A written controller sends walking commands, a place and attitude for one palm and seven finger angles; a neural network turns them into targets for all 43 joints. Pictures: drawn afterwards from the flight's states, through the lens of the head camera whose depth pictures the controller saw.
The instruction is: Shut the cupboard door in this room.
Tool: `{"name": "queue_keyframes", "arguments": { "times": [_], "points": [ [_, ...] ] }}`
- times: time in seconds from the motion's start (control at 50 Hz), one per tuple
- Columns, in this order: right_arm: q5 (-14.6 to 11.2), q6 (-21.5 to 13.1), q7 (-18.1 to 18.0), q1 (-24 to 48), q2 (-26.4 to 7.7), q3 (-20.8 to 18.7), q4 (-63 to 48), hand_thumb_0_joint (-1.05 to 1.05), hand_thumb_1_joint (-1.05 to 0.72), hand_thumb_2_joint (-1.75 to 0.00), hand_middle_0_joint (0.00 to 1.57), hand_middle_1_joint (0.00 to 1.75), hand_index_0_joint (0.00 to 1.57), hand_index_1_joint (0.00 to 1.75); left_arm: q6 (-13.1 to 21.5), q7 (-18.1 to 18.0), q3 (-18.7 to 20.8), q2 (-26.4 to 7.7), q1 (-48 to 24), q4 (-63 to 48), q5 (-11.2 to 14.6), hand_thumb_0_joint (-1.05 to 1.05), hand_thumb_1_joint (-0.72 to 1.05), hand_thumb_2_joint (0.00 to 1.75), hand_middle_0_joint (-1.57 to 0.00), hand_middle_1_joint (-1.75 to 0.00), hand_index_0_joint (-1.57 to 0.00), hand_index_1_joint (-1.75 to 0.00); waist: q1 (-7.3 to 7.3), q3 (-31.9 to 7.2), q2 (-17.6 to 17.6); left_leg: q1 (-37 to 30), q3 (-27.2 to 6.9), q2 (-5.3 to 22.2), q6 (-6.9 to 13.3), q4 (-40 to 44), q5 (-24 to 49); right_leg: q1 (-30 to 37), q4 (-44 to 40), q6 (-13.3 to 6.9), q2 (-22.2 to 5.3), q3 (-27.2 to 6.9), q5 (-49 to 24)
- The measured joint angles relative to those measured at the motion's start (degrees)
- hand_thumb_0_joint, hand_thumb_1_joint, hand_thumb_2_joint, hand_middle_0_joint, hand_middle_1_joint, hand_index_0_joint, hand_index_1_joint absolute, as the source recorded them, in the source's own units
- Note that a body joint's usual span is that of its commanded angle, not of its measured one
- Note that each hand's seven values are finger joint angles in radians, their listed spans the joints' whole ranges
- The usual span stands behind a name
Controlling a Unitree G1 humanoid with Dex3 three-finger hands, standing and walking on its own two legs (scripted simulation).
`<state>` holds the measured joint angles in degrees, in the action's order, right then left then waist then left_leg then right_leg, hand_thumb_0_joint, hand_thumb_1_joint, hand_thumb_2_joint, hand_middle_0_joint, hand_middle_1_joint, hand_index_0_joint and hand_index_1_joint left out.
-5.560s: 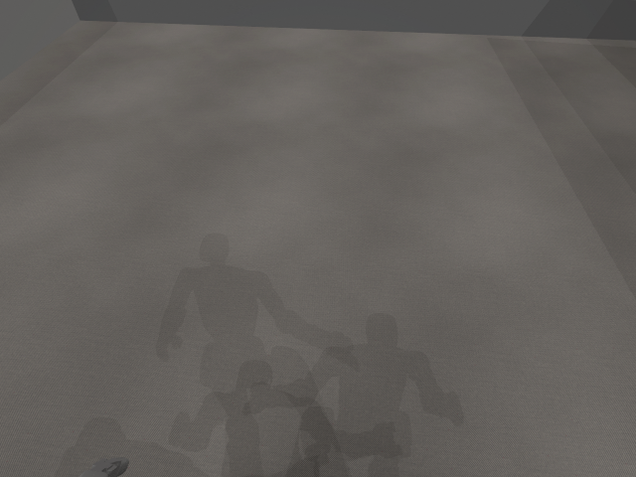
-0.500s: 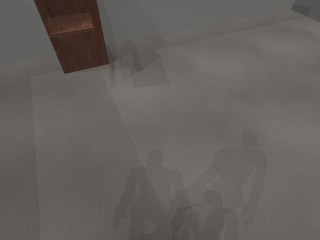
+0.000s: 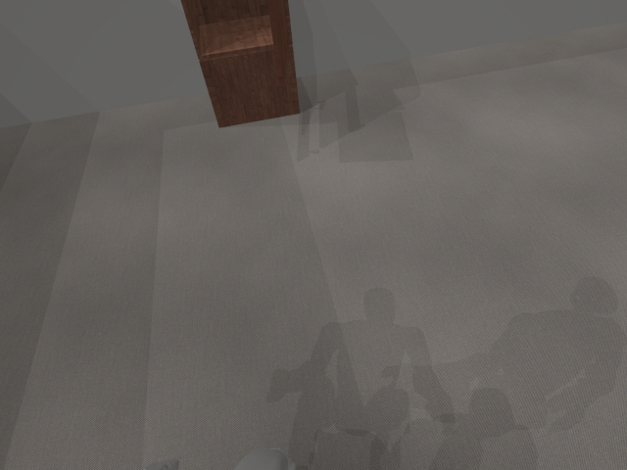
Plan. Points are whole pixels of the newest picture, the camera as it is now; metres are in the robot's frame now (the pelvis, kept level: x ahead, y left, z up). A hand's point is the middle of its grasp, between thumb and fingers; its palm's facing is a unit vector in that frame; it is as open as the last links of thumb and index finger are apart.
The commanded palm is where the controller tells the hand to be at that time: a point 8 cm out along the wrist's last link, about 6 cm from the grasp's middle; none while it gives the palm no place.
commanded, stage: turn or walk to find it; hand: left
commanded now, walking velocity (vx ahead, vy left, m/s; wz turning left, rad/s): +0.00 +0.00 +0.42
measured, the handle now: out of the picture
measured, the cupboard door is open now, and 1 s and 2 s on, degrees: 77 77 77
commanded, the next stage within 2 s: stand and wait in 1.36 s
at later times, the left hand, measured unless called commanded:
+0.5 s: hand out of the picture -0.04 +0.27 -0.18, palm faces +0.27 -0.93 -0.25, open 7.4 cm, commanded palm none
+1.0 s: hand out of the picture -0.04 +0.20 -0.15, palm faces +0.42 -0.87 -0.26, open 7.4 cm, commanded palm none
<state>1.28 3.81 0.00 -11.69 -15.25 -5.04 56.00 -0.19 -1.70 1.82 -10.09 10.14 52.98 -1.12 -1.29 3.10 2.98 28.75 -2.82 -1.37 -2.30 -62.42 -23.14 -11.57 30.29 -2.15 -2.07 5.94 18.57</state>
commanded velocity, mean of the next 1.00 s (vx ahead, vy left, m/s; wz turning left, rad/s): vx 0.00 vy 0.00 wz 0.42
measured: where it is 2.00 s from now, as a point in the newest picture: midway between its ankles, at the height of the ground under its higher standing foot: outside the picture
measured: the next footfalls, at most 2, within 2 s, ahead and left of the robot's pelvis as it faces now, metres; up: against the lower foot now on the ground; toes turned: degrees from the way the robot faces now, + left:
left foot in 0.30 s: +0.00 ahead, +0.15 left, +0.00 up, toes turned +14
right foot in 0.76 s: +0.05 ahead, -0.09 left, +0.00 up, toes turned +16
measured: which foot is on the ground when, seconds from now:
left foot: up 0.00-0.28, down 0.30-0.76, up 0.78-1.00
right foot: down 0.00-0.30, up 0.32-0.74, down 0.76-1.00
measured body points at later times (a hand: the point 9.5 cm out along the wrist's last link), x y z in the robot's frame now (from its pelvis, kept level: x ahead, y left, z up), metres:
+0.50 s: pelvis -0.02 +0.05 +0.00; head +0.01 +0.08 +0.45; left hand -0.05 +0.32 -0.16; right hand +0.14 -0.17 -0.13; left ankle -0.04 +0.14 -0.74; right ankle -0.01 -0.11 -0.66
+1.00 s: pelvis -0.04 +0.00 +0.00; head -0.01 -0.02 +0.45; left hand -0.06 +0.25 -0.13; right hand +0.10 -0.23 -0.16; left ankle -0.12 +0.12 -0.66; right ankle +0.01 -0.10 -0.74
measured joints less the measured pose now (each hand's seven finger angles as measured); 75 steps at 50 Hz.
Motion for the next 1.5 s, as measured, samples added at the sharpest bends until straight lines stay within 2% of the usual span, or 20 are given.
{"name": "queue_keyframes", "arguments": {
  "times": [0.06,0.14,0.24,0.3,0.34,0.38,0.44,0.62,0.7,0.76,0.78,0.84,0.9,0.96,1.12,1.18,1.2,1.26,1.34,1.5],
  "points": [
    [-0.1,0.2,0.3,0.8,-0.6,0.1,0.0,0.01,-0.91,-0.9,0.19,0.29,0.19,0.3,0.1,0.1,-0.4,0.3,1.4,0.3,-0.1,0.0,0.91,0.89,-0.2,-0.3,-0.2,-0.3,0.09,0.5,-0.6,-0.2,1.3,1.6,-0.9,-2.9,1.1,1.0,-0.9,0.2,-1.0,1.5,-0.3],
    [-0.2,0.7,0.4,2.1,-0.6,0.6,0.4,0.01,-0.91,-0.9,0.19,0.29,0.19,0.3,0.2,0.2,-0.7,0.4,3.3,0.8,-0.4,0.0,0.91,0.89,-0.2,-0.3,-0.2,-0.3,0.92,1.5,-1.6,-3.0,2.4,2.9,-1.5,1.8,-0.3,1.3,-1.1,0.6,-2.2,3.4,-0.2],
    [-0.7,0.3,0.5,4.4,0.5,1.8,0.3,0.01,-0.91,-0.9,0.19,0.29,0.19,0.3,-0.3,0.3,-0.3,-0.8,5.6,2.1,-0.7,0.0,0.91,0.89,-0.2,-0.3,-0.2,-0.3,2.62,2.7,-3.2,-8.6,5.1,3.3,-0.8,15.0,-1.9,0.5,0.9,1.8,-3.8,5.6,0.8],
    [-0.7,-0.8,0.6,5.1,1.1,2.4,-0.8,0.01,-0.91,-0.9,0.19,0.29,0.19,0.3,-0.9,0.4,0.4,-2.2,7.0,3.1,-0.3,0.0,0.91,0.89,-0.2,-0.3,-0.2,-0.3,3.01,2.5,-4.0,-13.8,7.0,3.1,0.9,27.8,5.0,-1.1,5.0,3.3,-5.0,7.2,2.9],
    [-0.6,-1.8,0.6,5.8,2.2,2.6,-1.3,0.01,-0.91,-0.9,0.19,0.29,0.19,0.3,-2.0,0.3,0.9,-3.8,6.9,3.8,0.0,0.0,0.91,0.89,-0.2,-0.3,-0.2,-0.3,3.56,3.0,-5.9,-13.5,7.4,1.8,3.2,27.3,3.5,-4.5,13.4,4.6,-5.7,4.2,8.0],
    [-0.6,-2.5,0.3,5.9,2.9,3.1,-1.7,0.01,-0.91,-0.9,0.19,0.3,0.19,0.3,-3.2,0.0,1.2,-4.6,6.3,4.4,0.1,0.0,0.91,0.89,-0.2,-0.3,-0.2,-0.3,3.86,3.1,-6.0,-13.6,6.9,1.6,4.3,27.2,3.3,-8.2,22.5,5.4,-4.2,0.5,12.5],
    [-0.6,-2.8,-0.3,5.4,3.7,3.4,-1.8,0.01,-0.91,-0.9,0.2,0.3,0.2,0.3,-3.5,0.1,1.6,-5.0,5.0,4.5,0.2,0.01,0.91,0.89,-0.2,-0.3,-0.2,-0.3,3.7,2.9,-5.4,-14.9,5.6,1.4,4.6,30.3,5.5,-12.1,30.5,6.1,-3.1,-2.3,9.9],
    [-0.3,-2.4,-0.1,2.3,4.4,3.2,-1.4,0.01,-0.91,-0.9,0.2,0.3,0.2,0.3,-2.9,0.6,1.5,-4.1,0.6,1.3,0.3,0.0,0.91,0.89,-0.19,-0.3,-0.2,-0.3,1.8,1.2,-3.7,-16.0,2.1,-0.1,4.6,35.5,9.8,-12.6,24.2,7.1,-2.5,-5.0,5.7],
    [0.0,-1.8,0.0,0.7,3.8,2.5,-1.1,0.01,-0.91,-0.9,0.2,0.3,0.2,0.3,-2.5,0.6,1.1,-2.8,-1.3,-0.1,0.5,0.0,0.91,0.89,-0.19,-0.3,-0.2,-0.3,0.28,0.8,-2.4,-14.4,0.2,-0.6,3.8,34.4,10.1,-9.1,15.4,6.5,-1.0,-4.8,6.0],
    [-0.2,-1.4,0.0,-0.9,3.1,1.9,-1.0,0.01,-0.91,-0.9,0.2,0.3,0.2,0.3,-1.4,0.6,0.6,-2.0,-1.7,-1.4,0.6,0.0,0.91,0.89,-0.2,-0.3,-0.2,-0.3,-0.26,0.0,-1.8,-12.0,-1.2,-1.4,2.7,31.5,9.4,-3.9,3.3,5.8,-0.1,-4.1,-0.2],
    [-0.4,-1.2,0.1,-1.3,2.6,1.6,-0.9,0.01,-0.91,-0.9,0.2,0.3,0.2,0.3,-0.8,0.5,0.5,-1.5,-1.8,-1.5,0.4,0.0,0.91,0.89,-0.2,-0.3,-0.2,-0.3,-0.28,0.0,-0.9,-10.7,-1.6,-1.1,2.5,29.3,8.4,-3.4,1.8,3.8,0.4,-3.4,-1.8],
    [-0.2,0.1,0.2,-2.1,1.3,0.6,-0.2,0.01,-0.91,-0.9,0.2,0.3,0.2,0.3,-0.4,0.5,-0.3,0.0,-1.1,-2.1,0.1,0.0,0.91,0.89,-0.2,-0.3,-0.2,-0.3,-0.59,0.0,0.5,-5.2,-1.4,-1.5,1.7,13.7,-1.3,-3.3,2.8,1.3,-0.2,-1.1,-1.4],
    [0.0,0.7,0.7,-2.5,0.4,0.1,0.5,0.01,-0.91,-0.9,0.2,0.3,0.2,0.3,-0.7,0.4,-0.5,0.8,0.1,-1.8,0.1,0.0,0.91,0.89,-0.2,-0.3,-0.2,-0.3,-0.6,-0.1,0.5,-1.4,0.3,-0.2,0.7,0.4,0.2,-1.9,0.6,1.3,-1.0,0.3,-2.2],
    [0.0,0.8,0.9,-2.9,0.2,0.0,0.8,0.01,-0.91,-0.9,0.19,0.3,0.19,0.3,-0.7,0.3,-0.6,1.0,1.1,-0.9,0.0,0.0,0.91,0.89,-0.2,-0.3,-0.2,-0.3,-0.71,0.1,-0.1,-1.1,1.3,1.7,-0.5,-2.7,1.8,-0.9,-1.0,1.3,-1.9,1.8,-3.1],
    [-0.6,0.8,0.7,-1.0,1.0,1.0,1.5,0.01,-0.91,-0.9,0.19,0.29,0.19,0.3,-0.7,0.5,0.0,-0.5,3.0,0.9,-0.6,0.0,0.91,0.89,-0.2,-0.3,-0.2,-0.3,1.29,1.4,-3.0,-8.5,4.4,3.8,-1.1,13.4,-3.0,-1.8,0.2,2.8,-5.2,5.3,-2.9],
    [-0.8,-0.2,0.7,0.3,1.4,1.5,0.5,0.01,-0.91,-0.9,0.19,0.29,0.19,0.3,-1.1,0.6,0.6,-2.0,3.9,1.8,-0.4,0.0,0.91,0.89,-0.2,-0.3,-0.2,-0.3,1.78,1.5,-4.0,-13.0,6.1,3.5,-0.5,24.5,1.8,-3.3,3.3,4.2,-6.5,6.6,-1.8],
    [-0.7,-0.8,0.7,0.6,1.5,1.6,0.0,0.01,-0.91,-0.9,0.19,0.29,0.19,0.3,-1.5,0.6,0.9,-2.6,4.3,2.0,-0.2,0.0,0.91,0.89,-0.2,-0.3,-0.2,-0.3,1.82,1.2,-4.3,-14.0,6.2,3.2,0.8,27.7,3.5,-4.5,5.4,4.8,-7.1,6.9,-0.9],
    [-0.4,-2.1,0.4,2.1,3.0,2.1,-0.9,0.01,-0.91,-0.9,0.19,0.29,0.19,0.3,-3.6,0.2,1.7,-4.6,4.4,3.3,0.0,0.0,0.91,0.89,-0.2,-0.3,-0.2,-0.3,2.48,1.5,-6.2,-13.0,6.5,2.1,3.9,26.5,3.2,-9.9,18.1,5.7,-5.9,1.5,9.4],
    [-0.3,-2.7,-0.4,2.4,4.1,3.0,-1.3,0.01,-0.91,-0.9,0.2,0.3,0.2,0.3,-3.9,0.7,2.2,-5.5,3.7,4.2,0.1,0.01,0.91,0.89,-0.2,-0.3,-0.2,-0.3,2.44,1.0,-5.7,-14.8,5.1,1.5,4.8,31.4,6.1,-14.4,29.9,6.1,-3.4,-2.1,6.4],
    [-0.5,-3.1,-0.8,1.8,5.0,3.4,-0.6,0.01,-0.91,-0.9,0.2,0.3,0.2,0.3,-3.0,0.6,1.4,-4.4,1.9,3.2,0.2,0.0,0.91,0.89,-0.19,-0.3,-0.2,-0.3,2.15,0.1,-4.5,-17.2,3.1,-0.5,5.6,37.4,10.0,-12.9,25.6,7.0,-2.3,-4.4,4.5]
  ]
}}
